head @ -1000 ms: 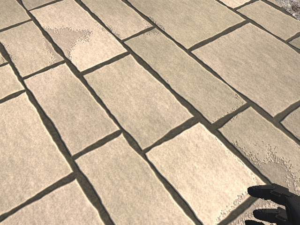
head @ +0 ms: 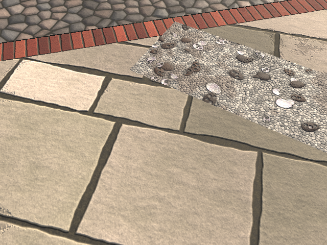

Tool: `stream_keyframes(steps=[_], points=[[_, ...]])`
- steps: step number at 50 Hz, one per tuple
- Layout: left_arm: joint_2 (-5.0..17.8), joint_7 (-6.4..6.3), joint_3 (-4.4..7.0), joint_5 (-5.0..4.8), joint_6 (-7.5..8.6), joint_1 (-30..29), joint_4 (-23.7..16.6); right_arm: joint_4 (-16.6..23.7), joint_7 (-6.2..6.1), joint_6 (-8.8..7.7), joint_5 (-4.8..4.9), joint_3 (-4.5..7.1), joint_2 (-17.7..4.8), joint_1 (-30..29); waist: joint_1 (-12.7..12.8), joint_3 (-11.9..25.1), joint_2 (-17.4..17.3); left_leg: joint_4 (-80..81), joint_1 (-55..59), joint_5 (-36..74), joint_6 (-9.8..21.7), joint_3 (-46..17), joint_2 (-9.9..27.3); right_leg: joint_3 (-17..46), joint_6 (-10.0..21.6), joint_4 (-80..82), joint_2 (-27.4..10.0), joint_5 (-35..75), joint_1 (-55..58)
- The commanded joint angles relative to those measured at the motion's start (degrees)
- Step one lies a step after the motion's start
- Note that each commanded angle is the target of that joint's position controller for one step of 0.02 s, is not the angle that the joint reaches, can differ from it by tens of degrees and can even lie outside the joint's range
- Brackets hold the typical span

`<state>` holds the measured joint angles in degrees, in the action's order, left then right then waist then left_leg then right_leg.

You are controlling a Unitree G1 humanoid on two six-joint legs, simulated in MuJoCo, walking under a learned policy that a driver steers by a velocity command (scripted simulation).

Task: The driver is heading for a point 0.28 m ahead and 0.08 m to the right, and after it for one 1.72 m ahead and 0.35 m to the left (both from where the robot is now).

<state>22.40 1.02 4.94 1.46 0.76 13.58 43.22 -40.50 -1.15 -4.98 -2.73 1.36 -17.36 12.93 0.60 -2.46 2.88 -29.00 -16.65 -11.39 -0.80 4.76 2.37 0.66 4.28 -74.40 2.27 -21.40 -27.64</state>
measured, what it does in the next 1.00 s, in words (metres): walks ahead, turning left: right foot, then left foot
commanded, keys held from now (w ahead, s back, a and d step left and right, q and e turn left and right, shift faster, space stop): e+shift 0.18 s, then q+shift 0.62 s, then w+q+shift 0.20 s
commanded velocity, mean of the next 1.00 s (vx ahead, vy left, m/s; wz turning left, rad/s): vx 0.21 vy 0.00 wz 0.19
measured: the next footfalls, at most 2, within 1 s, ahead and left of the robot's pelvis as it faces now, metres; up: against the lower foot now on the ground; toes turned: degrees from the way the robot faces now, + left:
right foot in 0.22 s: +0.36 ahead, -0.08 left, +0.00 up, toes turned -13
left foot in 0.68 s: +0.35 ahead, +0.17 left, +0.00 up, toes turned +4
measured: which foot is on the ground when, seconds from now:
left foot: down 0.00-0.20, up 0.22-0.66, down 0.68-1.00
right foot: up 0.00-0.20, down 0.22-0.68, up 0.70-1.00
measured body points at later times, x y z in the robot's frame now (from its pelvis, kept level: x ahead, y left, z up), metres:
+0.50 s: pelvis +0.26 +0.02 +0.00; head +0.31 +0.01 +0.45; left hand +0.46 +0.24 -0.10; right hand +0.36 -0.27 -0.11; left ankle +0.32 +0.18 -0.68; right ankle +0.32 -0.07 -0.73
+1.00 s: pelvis +0.35 +0.09 +0.02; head +0.37 +0.14 +0.47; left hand +0.47 +0.41 -0.08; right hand +0.52 -0.17 -0.06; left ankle +0.31 +0.17 -0.73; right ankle +0.44 -0.06 -0.69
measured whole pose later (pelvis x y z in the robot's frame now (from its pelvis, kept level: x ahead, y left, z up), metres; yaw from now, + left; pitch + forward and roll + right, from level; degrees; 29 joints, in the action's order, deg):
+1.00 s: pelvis +0.35 +0.09 +0.02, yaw +16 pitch +4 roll -4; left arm 17.4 0.3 5.8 -1.0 3.7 2.9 41.4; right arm -37.9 -2.2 -0.6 1.8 4.7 -17.6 17.6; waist -2.0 1.3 0.4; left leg -23.7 -14.5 -12.8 4.3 -12.1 -3.7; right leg 6.9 -2.9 -39.9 2.9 -13.8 -28.1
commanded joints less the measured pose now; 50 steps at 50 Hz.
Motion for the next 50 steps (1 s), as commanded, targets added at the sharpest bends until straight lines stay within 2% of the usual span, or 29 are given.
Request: stream_keyframes(steps=[1,2,5,7,9,10,11,12,13,14,15,16,18,20,22,25,30,33,34,35,36,37,38,39,40,41,43,44,50], points=[[-2.26,0.3,-0.64,-6.07,-0.32,-1.07,-8.51,1.58,-0.27,-1.38,4.05,2.15,-3.87,-0.41,0.74,1.4,-14.06,9.96,15.53,36.45,6.49,-9.41,13.34,3.85,-2.21,3.98,-7.86,1.01,-16.92],[-2.13,0.48,-1.33,-6.3,-0.12,-2.81,-9.15,2.61,-0.76,-1.36,4.61,2.21,-4.02,-5.11,1.38,0.1,-13.51,12.47,11.59,34.81,6.86,-6.35,13.18,2.28,-3.29,9.82,-8.18,3.57,-16.09],[-1.91,1.89,-1.41,-3.07,0.72,-4.17,-9.71,2.97,-2.15,-0.58,3.86,3.76,-8.34,-9.37,2.26,1.2,-8.79,13.54,3.62,32.66,4.96,4.14,8.78,-3.57,-4.61,31.19,-5.18,21.14,-0.82],[-0.31,2.89,-0.44,-2.44,0.47,-1.2,-8.49,2.16,-2.42,-0.77,4.4,4.6,-10.86,-7.21,3.19,4.91,-8.13,7.87,5.65,41.85,3.6,6.58,8.06,-6.78,-2.91,35.11,-0.97,25.53,8.42],[3.66,2.96,1.49,-2.48,-0.33,3.35,-7.95,2.64,-2.07,-0.46,5.86,5.38,-12.85,-7.59,6.43,7.82,-8.91,-1.67,7.56,50.17,2.99,6.42,9.09,-7.07,0.57,36.35,1.35,22.82,15.73],[5.47,2.72,2.57,-1.95,-0.45,7.74,-7.27,2.65,-1.74,-0.4,6.37,5.26,-12.29,-6.6,8.58,9.85,-7.49,-10.43,4.96,47.11,2.81,5.4,8.93,-5.12,3.09,39.02,2.04,24.18,23.64],[6.17,2.0,3.22,-1.79,-0.41,10.59,-6.46,2.25,-1.19,-0.36,6.06,4.36,-9.66,-4.95,10.29,9.66,-1.56,-23.76,-1.78,24.49,1.18,4.66,5.91,-1.11,5.57,44.92,0.55,30.77,31.88],[9.19,0.29,2.66,-1.3,-0.06,6.51,-7.52,2.04,-0.27,0.11,2.07,2.16,-2.55,0.36,4.6,9.8,16.01,-46.54,-13.0,-28.91,-1.18,4.8,-1.74,10.6,9.65,42.04,-10.07,65.44,38.59],[9.6,0.37,1.33,1.84,1.29,1.24,-13.05,2.24,0.7,0.04,3.4,1.32,-5.88,10.34,0.57,28.32,15.01,-61.17,-20.65,-32.09,-2.19,-8.2,-4.66,37.78,24.21,43.63,-27.38,70.07,49.45],[5.67,0.7,0.63,1.04,1.02,-1.02,-14.28,0.71,1.03,0.7,4.76,2.6,-12.48,6.0,3.89,29.97,2.22,-59.82,-18.44,-24.84,-1.91,-11.54,-1.69,34.4,22.41,48.3,-25.53,55.62,43.23],[3.15,0.93,-0.38,-0.47,1.19,-3.32,-12.87,0.85,0.92,1.49,5.34,2.72,-12.29,2.78,2.6,21.39,-1.39,-53.82,-20.24,-21.29,-1.81,-10.51,0.85,27.29,19.11,49.46,-22.55,46.77,35.42],[0.98,0.87,-1.17,-1.28,1.44,-4.68,-11.76,0.2,0.06,2.47,4.68,2.28,-10.0,0.93,1.37,16.63,-5.47,-49.48,-18.58,-19.5,-2.29,-10.24,3.09,23.66,16.01,50.13,-20.22,41.27,27.65],[-0.74,0.58,-2.1,0.04,1.88,-6.36,-9.22,-1.01,-0.54,4.46,4.85,2.28,-8.6,2.69,-1.63,11.1,-2.68,-42.19,-8.97,-18.49,-2.73,-10.99,4.34,15.11,13.67,52.81,-17.52,40.28,12.06],[1.07,-0.31,-1.2,0.89,2.08,-7.8,-7.74,-1.12,-0.81,4.84,4.25,2.05,-6.36,3.74,-2.69,10.2,0.62,-35.57,-6.17,-16.83,-3.77,-8.19,3.31,7.96,13.15,54.04,-15.92,45.9,8.51],[2.67,-1.66,-0.2,0.62,1.37,-8.32,-7.43,-0.84,-0.85,4.93,3.89,2.01,-5.41,2.64,-1.99,11.92,0.41,-31.77,-7.52,-12.11,-4.42,-6.67,3.3,4.83,12.93,53.83,-16.42,46.54,11.46],[1.44,-3.18,-0.07,0.19,-0.11,-9.5,-7.4,0.51,-0.42,6.2,4.32,2.13,-4.69,-0.44,-0.91,11.39,1.5,-28.08,-8.61,-7.06,-4.61,-5.51,4.37,2.46,12.12,56.22,-17.9,32.42,12.61],[0.98,-3.72,0.65,-0.57,-1.3,-9.01,-5.89,2.95,0.83,7.36,3.96,3.05,-4.83,-3.59,-0.02,7.97,3.85,-19.48,-8.01,-7.95,-2.19,-2.4,3.8,-0.6,9.24,55.6,-20.19,21.96,15.58],[0.62,-3.89,1.13,-2.37,-1.64,-10.2,-5.13,1.72,1.98,7.15,3.66,3.97,-4.62,1.06,-2.82,8.33,2.84,-5.34,-0.65,-2.06,1.41,0.75,0.71,-4.65,4.04,47.98,-19.14,20.52,16.42],[-1.15,-3.72,1.03,-2.7,-1.84,-7.54,-3.87,1.09,1.76,6.94,3.08,4.95,-6.74,3.27,-2.96,6.34,-2.53,1.91,2.91,5.61,4.0,-3.35,0.47,-7.8,-0.04,39.75,-15.38,13.44,12.83],[-2.94,-3.5,0.82,-0.76,-1.98,-6.35,-5.27,2.17,0.72,6.5,2.63,7.11,-15.01,4.85,-0.91,4.06,-20.48,5.96,9.49,29.63,10.65,-24.97,14.0,-12.6,-6.34,21.33,-7.1,-6.74,-2.66],[-2.71,-3.58,0.53,0.38,-1.54,-13.68,-8.77,3.89,1.12,5.32,0.92,7.11,-17.05,5.07,-3.48,6.04,-21.79,8.73,11.86,34.53,20.55,-37.95,18.95,-2.52,-8.16,9.24,0.95,-17.76,-14.57],[-1.43,-3.59,0.84,-0.34,-1.26,-15.85,-8.98,4.0,1.65,4.13,0.42,7.11,-15.61,5.29,-4.49,8.46,-14.82,9.44,13.6,30.03,20.22,-35.41,17.51,2.92,-7.06,4.55,0.06,-15.04,-16.49],[-1.07,-3.76,1.1,-1.12,-1.06,-15.24,-8.39,4.38,1.44,3.46,1.64,7.04,-14.31,2.54,-2.51,7.73,-11.56,8.5,14.12,27.4,17.0,-31.41,14.03,4.67,-6.15,5.07,-0.82,-9.51,-17.33],[-0.76,-4.21,1.31,-0.82,-1.02,-13.99,-7.17,5.02,0.92,3.72,3.24,6.65,-12.12,-0.15,-1.17,7.92,-8.56,7.4,14.03,25.99,14.29,-28.6,12.08,5.23,-6.21,6.53,-1.86,-5.44,-17.26],[-0.19,-4.48,1.56,-0.65,-1.0,-13.73,-7.02,5.76,0.23,4.27,4.33,6.17,-10.49,-1.99,-0.4,8.31,-9.11,7.08,12.74,25.97,13.11,-27.1,10.98,5.65,-6.53,8.01,-2.14,-2.93,-15.56],[-0.34,-3.86,1.64,-0.82,-0.55,-12.71,-6.89,5.74,-0.36,4.71,4.95,5.91,-9.13,-0.66,-0.05,11.26,-8.79,8.48,12.76,14.63,12.55,-26.77,8.88,5.49,-6.58,10.05,-1.84,0.39,-13.03],[-1.27,-2.25,1.44,-1.96,0.73,-13.5,-6.72,6.05,-0.85,4.65,5.06,5.86,-8.85,1.99,-1.61,11.04,-9.31,13.78,13.62,-15.12,12.78,-30.34,7.6,5.48,-6.51,18.11,-1.26,5.37,-13.03],[-1.1,-1.75,1.53,-2.38,1.43,-15.31,-7.15,6.13,-1.0,4.37,4.79,6.0,-9.62,2.79,-2.3,8.88,-10.56,15.79,13.31,-20.59,13.19,-32.87,7.99,5.7,-6.65,22.7,-0.71,5.93,-13.59],[-2.02,-0.1,1.18,-2.72,5.68,-19.66,-7.78,6.36,-1.31,3.43,4.79,6.25,-10.86,5.01,-4.1,4.11,-12.63,14.86,9.38,-18.26,13.7,-34.59,5.49,6.09,-7.63,39.95,1.41,8.38,-6.9]])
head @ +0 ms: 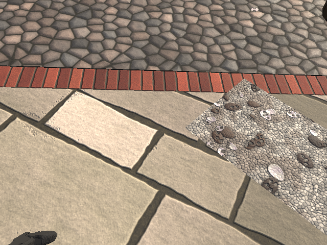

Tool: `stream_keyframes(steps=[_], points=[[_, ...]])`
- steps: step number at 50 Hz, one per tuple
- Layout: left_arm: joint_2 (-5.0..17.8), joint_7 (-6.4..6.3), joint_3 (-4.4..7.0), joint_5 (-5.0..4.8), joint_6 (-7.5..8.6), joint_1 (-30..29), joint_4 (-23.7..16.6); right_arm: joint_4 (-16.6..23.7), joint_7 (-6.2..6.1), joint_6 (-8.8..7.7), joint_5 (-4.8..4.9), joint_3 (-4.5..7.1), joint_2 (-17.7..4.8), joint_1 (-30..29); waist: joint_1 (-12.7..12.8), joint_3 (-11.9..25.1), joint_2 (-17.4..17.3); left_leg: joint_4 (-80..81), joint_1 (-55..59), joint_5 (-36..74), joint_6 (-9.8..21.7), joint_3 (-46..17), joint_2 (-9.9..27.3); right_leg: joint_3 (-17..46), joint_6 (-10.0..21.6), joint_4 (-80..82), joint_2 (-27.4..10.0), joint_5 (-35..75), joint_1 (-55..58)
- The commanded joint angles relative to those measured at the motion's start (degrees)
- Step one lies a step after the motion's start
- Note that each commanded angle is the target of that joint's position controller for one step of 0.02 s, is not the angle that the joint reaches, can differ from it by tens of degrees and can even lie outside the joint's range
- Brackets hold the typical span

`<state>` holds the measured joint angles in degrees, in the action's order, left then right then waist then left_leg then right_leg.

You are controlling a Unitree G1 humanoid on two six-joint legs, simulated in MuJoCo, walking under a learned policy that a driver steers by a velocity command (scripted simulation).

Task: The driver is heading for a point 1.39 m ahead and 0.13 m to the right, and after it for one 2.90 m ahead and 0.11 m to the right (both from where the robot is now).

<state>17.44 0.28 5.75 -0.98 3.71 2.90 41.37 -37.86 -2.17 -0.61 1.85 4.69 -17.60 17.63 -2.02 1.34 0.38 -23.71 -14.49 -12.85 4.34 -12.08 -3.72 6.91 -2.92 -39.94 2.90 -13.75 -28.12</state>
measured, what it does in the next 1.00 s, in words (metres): walks ahead: right foot, then left foot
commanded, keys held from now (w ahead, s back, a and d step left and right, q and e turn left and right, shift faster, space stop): w+q+shift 0.02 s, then w+shift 0.12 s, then shift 0.86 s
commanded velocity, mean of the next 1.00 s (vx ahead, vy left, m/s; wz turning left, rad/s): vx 0.27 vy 0.00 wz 0.24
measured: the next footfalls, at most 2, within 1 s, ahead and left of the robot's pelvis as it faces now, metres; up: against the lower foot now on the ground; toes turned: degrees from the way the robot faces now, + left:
right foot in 0.16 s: +0.16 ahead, -0.13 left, +0.00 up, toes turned +10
left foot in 0.56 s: +0.39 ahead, +0.12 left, +0.00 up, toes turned +10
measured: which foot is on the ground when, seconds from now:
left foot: down 0.00-0.16, up 0.18-0.54, down 0.56-1.00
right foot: up 0.00-0.14, down 0.16-0.58, up 0.60-0.84, down 0.86-1.00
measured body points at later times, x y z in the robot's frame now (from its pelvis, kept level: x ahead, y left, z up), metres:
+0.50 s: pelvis +0.21 -0.02 -0.01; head +0.26 -0.03 +0.44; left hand +0.16 +0.25 -0.13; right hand +0.48 -0.19 -0.10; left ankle +0.32 +0.13 -0.72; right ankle +0.12 -0.13 -0.75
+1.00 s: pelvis +0.32 -0.01 -0.02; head +0.33 -0.03 +0.43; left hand +0.37 +0.26 -0.14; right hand +0.49 -0.23 -0.15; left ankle +0.35 +0.11 -0.75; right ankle +0.34 -0.14 -0.75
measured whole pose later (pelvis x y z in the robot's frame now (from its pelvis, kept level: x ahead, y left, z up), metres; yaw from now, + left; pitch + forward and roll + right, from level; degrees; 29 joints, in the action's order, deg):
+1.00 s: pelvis +0.32 -0.01 -0.02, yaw +11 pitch -1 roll +1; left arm 12.9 -1.7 0.9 1.3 0.2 12.5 50.4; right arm -46.9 -0.9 0.1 -1.1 2.2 -12.5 9.7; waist -0.6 -1.2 -1.2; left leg -29.8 -17.6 -11.3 0.0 -0.9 -1.6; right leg 1.1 -1.0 -33.5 -1.6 -18.5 -14.3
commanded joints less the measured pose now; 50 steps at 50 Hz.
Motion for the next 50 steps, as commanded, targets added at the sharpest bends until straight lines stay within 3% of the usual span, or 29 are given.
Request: stream_keyframes(steps=[1,2,4,6,8,9,10,11,12,14,16,21,24,27,28,29,30,31,32,33,35,37,40,43,44,45,46,48,50], points=[[2.79,0.77,0.28,-0.45,3.13,-9.39,-6.27,4.11,-0.11,-0.89,0.34,2.78,-10.4,0.04,-1.55,-0.34,-10.29,8.95,5.41,-16.46,8.57,-18.13,11.02,-0.4,-0.55,6.96,1.03,0.43,-4.56],[2.83,1.48,-0.93,4.51,-0.15,-5.64,-4.45,2.87,2.56,0.34,-4.34,3.55,-12.93,1.88,-3.0,0.86,-12.75,8.6,5.72,-18.09,7.55,-16.19,7.65,-5.19,-1.06,3.58,1.09,-1.78,-3.09],[2.83,1.41,-1.3,3.59,-1.5,-6.37,-5.88,3.3,4.35,0.7,-3.72,2.82,-10.22,1.58,-3.0,-1.43,-11.68,8.14,2.07,-17.35,7.7,-16.99,7.65,-5.85,-0.93,5.86,-0.05,-2.07,-0.07],[3.24,1.0,-1.47,2.57,-0.91,-3.24,-5.65,3.56,4.53,0.15,-3.09,2.3,-9.28,-0.34,-0.59,-1.48,-10.16,7.74,-2.7,-16.41,7.32,-18.15,8.35,-6.09,0.59,10.3,-0.86,0.15,9.15],[5.37,0.12,-0.74,3.54,0.5,7.69,-2.67,3.03,3.5,-0.72,-3.14,1.46,-7.32,-0.92,5.1,0.36,-4.58,0.13,-10.93,-14.45,5.16,-15.78,6.06,-4.07,3.57,15.31,-2.93,-1.35,26.49],[9.56,-0.6,0.23,5.02,1.41,16.02,-1.51,3.39,3.14,-1.74,-2.94,0.16,-3.3,-1.19,8.99,3.79,4.68,-15.71,-16.04,-10.73,2.61,-7.9,0.92,8.1,5.84,21.1,-13.1,-12.87,36.18],[14.94,-0.58,2.41,1.23,3.34,21.29,-0.2,6.05,1.62,-3.17,1.69,-1.4,1.13,-0.43,7.27,7.67,12.49,-33.04,-27.8,-16.61,-0.18,-3.21,-3.81,34.15,14.3,26.62,-23.53,-20.3,44.27],[12.75,-0.23,1.95,-0.16,4.14,18.32,0.05,4.89,0.83,-3.96,1.85,-0.64,-3.98,0.56,5.56,2.03,9.22,-40.14,-34.17,-15.88,-1.33,-2.29,-0.89,37.3,17.47,26.48,-26.63,-16.45,41.76],[8.35,-0.3,0.98,0.12,4.22,16.05,-0.45,4.02,0.7,-4.03,0.43,0.07,-6.61,-2.09,5.67,-2.51,5.7,-43.32,-35.54,-12.17,-2.16,-2.08,0.77,28.68,17.05,24.65,-24.21,-4.1,38.68],[4.37,-0.12,-0.29,1.27,3.45,13.25,-0.67,4.26,1.12,-3.74,-1.67,0.45,-6.63,-5.59,4.53,-2.77,3.84,-43.27,-32.99,-7.47,-3.64,0.48,2.43,14.26,14.48,22.43,-18.72,23.11,34.9],[2.18,-0.02,-1.39,1.16,2.82,13.13,0.38,4.46,1.97,-3.26,-1.47,0.2,-4.52,-6.37,3.34,-1.59,6.55,-40.07,-28.96,-5.72,-4.65,3.87,3.05,5.47,12.22,21.43,-15.23,41.42,31.64],[5.98,-1.53,-1.08,0.1,0.97,13.25,3.58,6.53,2.93,-2.65,-1.55,-2.32,2.06,-13.24,3.86,-0.69,6.8,-18.35,-16.91,6.35,-6.42,12.56,2.98,-4.75,11.13,24.09,-10.78,48.35,23.0],[7.31,-1.79,-0.97,-0.18,0.26,16.11,5.44,6.45,3.72,-2.94,-1.6,-1.66,0.42,-15.17,4.6,0.44,7.16,-10.58,-10.65,12.72,-4.94,12.93,1.69,-4.53,10.77,22.46,-12.08,45.38,24.32],[7.75,-1.87,-0.88,-0.82,0.13,13.72,5.35,4.42,3.8,-3.4,-2.31,-0.12,-2.43,-9.51,0.19,2.85,5.7,-2.6,-1.91,16.11,-0.71,13.08,0.26,-3.84,9.28,13.86,-12.31,48.89,25.93],[7.37,-1.74,-1.04,-0.66,0.24,14.29,5.53,3.48,3.37,-3.51,-2.72,0.56,-4.02,-6.3,-1.67,4.99,3.99,0.35,5.38,24.36,1.31,12.38,1.15,-4.88,7.65,7.51,-10.34,46.6,23.79],[5.28,-1.56,-1.89,0.99,0.69,14.3,4.13,2.66,2.52,-3.32,-3.79,1.17,-7.32,-0.28,-3.38,11.46,-1.4,-4.72,20.02,49.49,5.31,3.27,10.6,-6.26,5.21,-4.85,-7.28,29.58,14.31],[-0.67,-0.63,-4.19,1.8,0.51,24.15,5.41,2.52,2.38,-2.9,-5.04,-0.12,-6.19,-0.77,1.31,21.34,-13.94,-6.9,32.86,68.3,17.95,-14.21,27.54,-4.31,1.49,-22.69,-1.74,-20.65,2.92],[4.27,0.03,-3.05,0.76,-0.41,24.1,7.58,1.88,2.88,-2.35,-3.52,-0.95,-1.66,0.04,-0.63,24.4,-8.75,-5.48,30.06,59.51,18.51,-15.85,25.76,1.26,0.73,-26.34,-3.29,-26.37,3.1],[6.15,-0.01,-2.41,-0.29,-1.28,19.3,6.03,2.09,3.19,-2.11,-2.33,-1.07,-1.37,-4.68,-0.05,15.84,-6.86,-3.22,24.07,49.79,15.8,-10.93,22.52,0.04,-0.04,-27.27,-4.9,-24.96,-0.91],[5.34,-0.63,-2.46,-0.01,-2.08,15.45,5.33,1.92,3.19,-1.91,-1.91,-1.22,-0.89,-8.33,0.69,10.44,-3.72,-0.69,17.23,40.15,13.12,-8.2,19.77,-1.43,-0.45,-25.03,-6.03,-22.62,-2.19],[4.14,-1.72,-2.36,0.63,-4.27,15.05,5.46,1.74,3.11,-1.41,-2.53,-1.08,-1.88,-13.79,4.14,4.32,-4.7,4.26,1.7,26.26,9.64,-3.2,16.14,-2.51,-1.6,-15.66,-7.43,-18.95,4.94],[1.74,-2.44,-2.94,1.11,-5.27,16.72,6.43,1.25,2.85,-0.79,-3.43,-0.64,-2.54,-15.46,4.9,3.81,-8.06,6.3,-4.8,19.15,8.99,-0.01,13.71,-5.27,-2.15,-8.13,-5.69,-15.82,11.81],[1.29,-2.39,-3.07,1.62,-5.43,16.58,7.28,-0.06,2.1,-0.41,-3.01,-0.82,-1.96,-15.91,5.1,5.42,-7.95,6.86,-7.89,3.87,7.44,1.39,12.72,-6.27,-0.63,1.65,-5.3,-1.93,19.06],[2.09,-2.0,-3.12,3.49,-5.2,13.8,6.07,-2.96,1.99,-0.21,-3.08,-1.88,0.74,-13.05,4.92,0.9,-5.19,6.06,-13.71,-18.97,0.2,3.22,8.48,-4.25,2.66,11.1,-6.81,2.96,23.02],[6.06,-2.4,-2.38,2.94,-5.06,11.19,4.95,-3.17,1.97,-0.12,-3.11,-1.6,-0.03,-11.16,2.41,-2.6,0.16,4.06,-11.81,-18.81,-2.36,5.68,5.61,-1.58,4.62,14.56,-9.48,-5.52,16.25],[5.75,-2.43,-2.32,2.38,-4.61,9.03,5.38,-3.27,1.58,-0.03,-3.04,-1.52,-0.01,-11.62,1.56,-3.98,5.18,0.88,-4.48,-12.13,-3.92,8.4,3.71,-0.76,5.79,17.66,-9.02,-16.9,7.12],[3.59,-2.4,-3.0,2.52,-3.93,7.26,5.19,-3.62,1.21,-0.09,-3.0,-1.39,-0.22,-11.97,1.24,-4.7,6.56,-1.66,-0.46,-7.29,-4.3,8.92,3.52,-0.57,5.24,19.69,-8.51,-19.26,3.88],[2.12,-2.18,-3.58,2.43,-2.65,6.28,5.59,-5.03,0.78,-0.05,-2.92,-1.15,-0.26,-10.42,0.65,-4.04,7.26,-3.43,2.48,-1.23,-3.59,9.13,3.84,-0.91,3.93,19.88,-8.16,-14.09,4.05],[2.36,-1.97,-3.61,1.85,-1.75,7.89,6.47,-6.42,0.85,-0.18,-2.88,-1.0,-0.37,-9.48,1.28,-2.66,4.34,-3.51,2.5,3.06,-2.96,8.62,4.27,-1.73,3.58,17.62,-7.67,-7.1,7.67]])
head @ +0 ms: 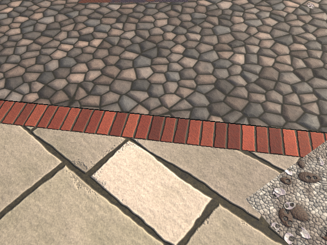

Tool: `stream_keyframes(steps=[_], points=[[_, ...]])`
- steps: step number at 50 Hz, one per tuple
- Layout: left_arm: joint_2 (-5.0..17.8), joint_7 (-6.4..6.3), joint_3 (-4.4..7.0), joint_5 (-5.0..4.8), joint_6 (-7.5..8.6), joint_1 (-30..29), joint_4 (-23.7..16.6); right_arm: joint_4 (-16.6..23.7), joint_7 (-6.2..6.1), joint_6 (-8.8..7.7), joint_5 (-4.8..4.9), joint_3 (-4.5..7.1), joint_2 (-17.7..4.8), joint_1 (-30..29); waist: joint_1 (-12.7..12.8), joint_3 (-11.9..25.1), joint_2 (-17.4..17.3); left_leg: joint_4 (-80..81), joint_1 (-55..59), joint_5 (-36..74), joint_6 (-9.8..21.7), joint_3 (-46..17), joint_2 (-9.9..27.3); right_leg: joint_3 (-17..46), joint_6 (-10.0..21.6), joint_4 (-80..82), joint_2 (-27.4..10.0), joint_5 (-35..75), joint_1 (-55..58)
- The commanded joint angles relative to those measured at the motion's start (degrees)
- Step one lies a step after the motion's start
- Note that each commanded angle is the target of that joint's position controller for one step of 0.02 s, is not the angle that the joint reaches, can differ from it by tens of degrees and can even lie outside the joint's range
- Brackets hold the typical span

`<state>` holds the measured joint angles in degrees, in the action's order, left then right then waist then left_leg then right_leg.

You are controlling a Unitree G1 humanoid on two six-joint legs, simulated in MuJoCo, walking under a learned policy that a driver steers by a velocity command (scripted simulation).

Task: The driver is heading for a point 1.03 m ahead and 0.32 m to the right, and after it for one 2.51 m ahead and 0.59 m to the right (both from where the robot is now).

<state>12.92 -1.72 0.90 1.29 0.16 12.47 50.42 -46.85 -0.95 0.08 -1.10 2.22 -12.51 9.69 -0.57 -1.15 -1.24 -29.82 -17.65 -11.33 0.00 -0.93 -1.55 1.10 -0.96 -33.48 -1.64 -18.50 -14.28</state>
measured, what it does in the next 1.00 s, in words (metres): walks ahead: left foot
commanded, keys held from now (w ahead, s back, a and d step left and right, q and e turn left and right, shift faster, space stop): shift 0.28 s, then w+shift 0.30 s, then w+e+shift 0.42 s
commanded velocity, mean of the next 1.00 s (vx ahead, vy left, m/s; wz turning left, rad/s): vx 0.50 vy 0.00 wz -0.22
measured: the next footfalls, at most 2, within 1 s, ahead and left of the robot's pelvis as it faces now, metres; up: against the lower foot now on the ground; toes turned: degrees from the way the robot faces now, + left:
left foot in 0.62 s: +0.25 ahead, +0.17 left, +0.00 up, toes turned +5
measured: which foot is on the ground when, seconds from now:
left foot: down 0.00-0.32, up 0.34-0.60, down 0.62-1.00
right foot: down 0.00-0.62, up 0.64-1.00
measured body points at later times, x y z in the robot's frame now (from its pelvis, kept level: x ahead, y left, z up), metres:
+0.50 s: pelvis +0.09 +0.01 +0.01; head +0.09 +0.01 +0.46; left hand +0.07 +0.28 -0.13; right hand +0.22 -0.26 -0.11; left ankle +0.12 +0.14 -0.69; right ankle -0.01 -0.13 -0.73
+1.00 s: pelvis +0.38 +0.07 -0.01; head +0.40 +0.06 +0.44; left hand +0.63 +0.25 -0.11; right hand +0.25 -0.15 -0.16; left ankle +0.21 +0.17 -0.73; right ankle +0.55 -0.06 -0.67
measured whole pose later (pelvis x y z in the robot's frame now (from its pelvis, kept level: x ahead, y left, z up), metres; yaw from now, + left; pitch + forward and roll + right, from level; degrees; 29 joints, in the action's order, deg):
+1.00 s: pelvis +0.38 +0.07 -0.01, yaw -14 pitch +1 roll +1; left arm 14.2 4.9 2.7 1.0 0.1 2.4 46.0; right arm -59.3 -1.1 -6.4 -1.9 1.7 -10.8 27.9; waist -2.2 -1.1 0.9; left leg -8.2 13.6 -22.5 -0.4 19.2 -2.3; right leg -7.7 7.8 -51.8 -3.6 0.7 -45.1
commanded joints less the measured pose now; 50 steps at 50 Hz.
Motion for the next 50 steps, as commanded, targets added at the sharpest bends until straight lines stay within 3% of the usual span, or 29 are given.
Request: stream_keyframes(steps=[1,7,14,15,16,17,18,19,20,22,23,25,26,27,28,29,30,31,32,33,34,35,37,38,43,47,49,50], points=[[7.21,0.07,1.31,-0.63,1.99,-0.87,-2.07,1.98,-0.3,-0.97,0.18,1.49,-5.36,-1.48,0.2,0.63,4.76,2.47,5.81,3.71,1.4,-2.62,2.23,3.73,1.74,10.18,-2.9,0.8,-4.58],[6.8,0.22,1.15,-1.03,1.79,0.35,0.12,-1.74,-0.52,-0.67,0.9,1.74,-5.63,-0.91,0.99,3.2,1.62,1.36,8.29,12.97,0.97,-2.83,2.84,2.38,2.57,7.81,-1.91,13.58,0.08],[6.47,0.69,1.15,-1.24,1.4,-0.03,2.7,-5.93,-1.38,0.41,1.15,1.93,-6.43,-0.82,0.84,3.07,1.39,1.36,10.13,15.78,0.65,-2.88,3.27,1.71,2.96,8.19,-1.41,20.7,2.14],[6.8,0.69,1.45,-1.56,1.19,2.44,4.12,-7.4,-1.35,0.59,1.36,1.86,-5.77,0.93,1.16,5.34,2.71,-0.29,10.17,4.22,0.68,-0.11,1.01,1.73,3.97,9.87,-1.0,8.49,3.82],[9.06,0.76,2.3,-2.27,0.91,3.97,4.73,-7.82,-1.08,0.6,1.91,2.1,-5.93,0.56,2.03,3.06,5.74,-4.48,4.97,-11.9,0.73,3.03,-1.75,5.74,6.86,13.07,-2.84,-10.42,4.21],[11.34,0.69,3.08,-2.79,1.0,6.75,5.14,-6.18,-0.65,-0.07,2.36,2.26,-6.5,-3.52,4.05,-1.92,9.01,-9.66,-5.48,-18.41,0.85,4.25,-1.96,15.49,10.92,19.55,-9.12,-29.13,5.71],[14.06,0.4,3.97,-3.2,1.78,7.81,5.25,-3.25,-0.16,-1.41,3.39,1.95,-6.15,-9.36,5.6,-8.2,12.41,-15.4,-15.1,-17.24,1.85,3.1,0.68,27.3,15.42,26.84,-17.26,-37.48,6.11],[13.79,0.12,4.04,-2.5,3.14,8.43,5.21,-1.35,0.19,-2.96,4.05,1.94,-6.58,-13.42,6.65,-12.3,11.78,-21.32,-23.36,-17.74,2.79,-0.91,4.09,33.53,17.89,29.89,-21.54,-33.8,7.93],[12.08,0.07,3.73,-2.03,4.45,8.22,5.11,-1.36,0.58,-4.28,4.17,2.22,-7.03,-13.25,5.82,-12.75,9.53,-24.42,-30.25,-15.7,3.44,-2.75,6.54,32.96,17.73,29.22,-22.02,-27.4,13.58],[9.75,0.49,3.51,-2.36,5.47,8.09,4.89,-2.3,1.56,-6.15,3.68,2.45,-7.11,-11.47,4.79,-8.43,6.79,-22.6,-33.23,-10.55,3.86,-2.67,8.93,25.36,14.74,27.16,-19.26,-16.32,20.84],[9.59,0.7,3.61,-2.53,5.31,7.46,4.47,-2.6,1.93,-6.54,3.44,2.5,-6.95,-11.4,4.47,-6.54,6.59,-18.03,-29.0,-8.59,3.42,-1.31,8.78,20.23,13.0,27.08,-16.83,-12.52,19.84],[10.43,0.95,3.92,-2.68,4.99,6.44,3.75,-2.92,2.71,-6.6,3.0,1.77,-4.56,-11.56,3.85,-4.8,8.41,-11.26,-17.18,-4.62,1.65,2.63,6.41,12.16,11.43,27.11,-12.63,-7.52,12.39],[11.01,1.68,4.25,1.56,4.77,6.95,5.1,-1.33,4.64,-4.18,-2.37,1.57,-4.38,-11.77,3.14,-4.48,9.95,-7.48,-9.29,-5.23,1.35,6.61,3.51,7.85,11.17,27.88,-9.19,-7.86,6.83],[10.98,2.08,4.53,1.65,4.72,6.94,5.36,-1.44,5.26,-2.93,-2.25,1.85,-4.45,-10.06,2.4,-4.9,11.19,-6.15,-2.46,-3.46,1.49,8.66,2.54,6.45,11.21,28.01,-9.38,-7.81,2.27],[11.4,2.31,4.75,0.93,4.73,6.19,5.41,-2.12,5.17,-2.25,-1.43,2.15,-5.22,-6.18,0.53,-4.76,10.65,-5.37,4.25,-1.57,1.85,9.82,1.87,5.8,11.34,26.82,-10.14,-7.35,-1.59],[12.24,2.42,4.95,0.52,4.82,4.64,5.13,-3.71,4.68,-2.01,-1.09,2.8,-6.69,-0.18,-2.86,-3.82,8.93,-4.39,11.48,-1.94,2.34,10.59,0.69,4.09,10.87,21.96,-9.71,-0.86,-4.72],[11.61,2.59,4.66,0.37,5.06,3.87,5.01,-6.47,3.73,-2.45,-1.07,3.96,-9.01,9.5,-7.74,-0.59,4.4,-3.04,23.02,-3.68,2.93,9.49,-0.22,2.26,10.1,9.91,-7.81,10.92,-9.38],[9.95,2.67,4.06,0.92,5.16,1.32,3.96,-9.75,2.34,-3.43,-1.78,5.58,-13.86,23.28,-15.19,5.9,-6.74,2.51,35.17,-16.24,3.91,-0.21,6.98,-2.46,8.42,-13.69,-2.05,12.74,-17.55],[1.33,2.44,2.21,0.24,5.53,0.84,-0.42,-10.42,1.62,-4.62,-2.74,5.9,-20.25,28.5,-13.1,9.95,-24.64,19.32,36.46,-47.99,5.44,-31.26,23.41,0.22,7.39,-34.86,5.35,-14.73,-30.04],[4.0,2.41,2.88,-0.72,5.16,-0.02,-1.21,-7.7,1.34,-4.34,-2.58,4.57,-16.26,16.9,-7.6,5.13,-13.95,24.84,26.0,-51.97,6.45,-41.76,25.82,7.18,8.64,-43.65,3.75,-7.4,-33.73],[6.15,2.86,3.34,-1.09,4.8,-0.1,-1.53,-5.33,1.38,-4.34,-1.81,3.78,-13.41,8.95,-3.62,0.72,-6.73,22.06,20.35,-43.83,5.63,-32.74,25.62,6.09,9.05,-44.14,-0.84,0.19,-34.24],[6.38,3.49,3.4,-0.79,4.54,2.04,-0.34,-4.78,1.69,-4.87,-1.1,3.0,-10.3,5.91,-1.39,0.02,-3.33,21.97,15.78,-34.33,4.82,-23.29,22.44,4.96,8.53,-41.06,-3.77,5.09,-30.35],[4.9,4.61,3.38,0.76,3.09,4.5,0.62,-5.36,1.33,-5.68,-0.88,1.9,-7.31,5.29,1.09,-1.0,-5.12,23.65,11.49,-24.84,2.91,-11.89,18.76,3.65,6.8,-39.34,-5.72,7.54,-26.79],[4.2,5.17,3.29,0.61,2.27,3.23,-0.14,-6.14,1.18,-6.11,-0.86,1.56,-6.31,6.72,1.06,-2.13,-5.13,24.19,10.96,-20.75,2.55,-8.05,18.15,2.97,6.3,-40.18,-5.81,9.46,-27.65],[2.87,6.04,2.8,-0.68,0.37,-6.56,-4.16,-8.15,1.18,-7.4,-0.82,1.2,-5.29,12.46,0.29,-6.71,-1.59,26.17,12.45,-3.14,0.7,7.47,15.26,-0.93,6.23,-34.8,-4.28,18.97,-34.29],[2.82,6.77,1.99,-0.21,0.42,-15.07,-7.95,-9.49,-0.08,-7.53,-0.82,0.65,-4.59,16.59,-0.65,-10.5,-0.03,28.03,18.05,11.02,0.96,14.96,14.34,-6.81,7.93,-22.35,-3.54,20.45,-35.68],[2.4,6.88,1.41,-0.25,0.68,-16.76,-9.33,-9.68,-0.71,-7.22,-0.65,0.57,-5.56,16.57,0.25,-10.4,-0.24,26.04,20.56,29.19,-0.11,19.12,13.74,-11.1,9.67,-14.53,-1.41,19.33,-30.25],[2.76,6.69,1.33,-0.48,0.73,-16.51,-9.72,-9.41,-1.08,-7.04,-0.6,0.65,-6.82,16.33,1.12,-8.74,-1.29,22.97,21.67,46.06,-0.52,20.39,14.07,-13.47,10.92,-11.66,0.89,18.82,-25.1]])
